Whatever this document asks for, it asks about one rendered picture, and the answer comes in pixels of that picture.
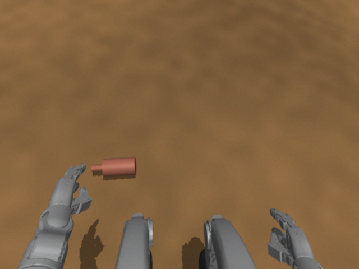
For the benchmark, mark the right robot arm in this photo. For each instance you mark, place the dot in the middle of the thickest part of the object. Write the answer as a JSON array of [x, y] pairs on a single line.
[[306, 263]]

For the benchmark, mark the bottle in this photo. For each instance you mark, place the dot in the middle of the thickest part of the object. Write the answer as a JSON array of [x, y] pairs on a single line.
[[116, 166]]

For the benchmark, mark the right robot hand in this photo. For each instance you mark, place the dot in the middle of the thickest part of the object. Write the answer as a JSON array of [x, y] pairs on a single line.
[[293, 244]]

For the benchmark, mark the left robot arm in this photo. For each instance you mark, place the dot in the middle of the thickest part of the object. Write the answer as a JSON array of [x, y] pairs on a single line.
[[48, 248]]

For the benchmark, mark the left robot hand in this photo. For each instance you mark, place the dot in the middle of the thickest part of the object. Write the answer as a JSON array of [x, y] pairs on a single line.
[[66, 186]]

